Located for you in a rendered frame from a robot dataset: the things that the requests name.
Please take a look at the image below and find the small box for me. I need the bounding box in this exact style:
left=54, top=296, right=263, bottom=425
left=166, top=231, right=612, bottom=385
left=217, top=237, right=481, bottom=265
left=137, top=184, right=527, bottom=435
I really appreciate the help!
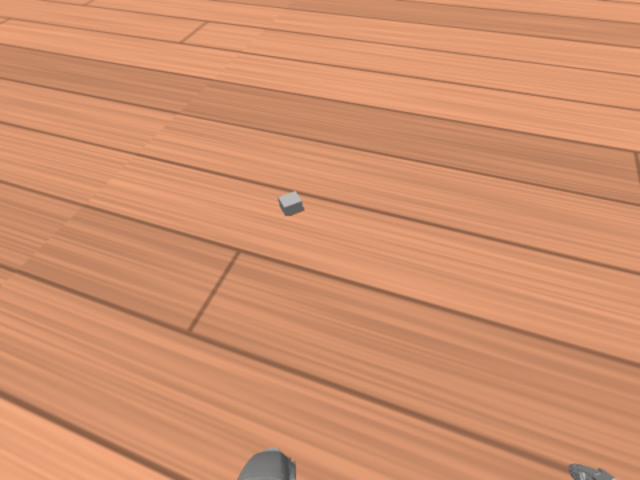
left=278, top=191, right=303, bottom=216

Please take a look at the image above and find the right robot hand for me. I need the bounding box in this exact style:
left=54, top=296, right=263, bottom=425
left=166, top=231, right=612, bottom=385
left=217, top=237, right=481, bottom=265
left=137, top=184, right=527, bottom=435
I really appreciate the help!
left=569, top=464, right=616, bottom=480

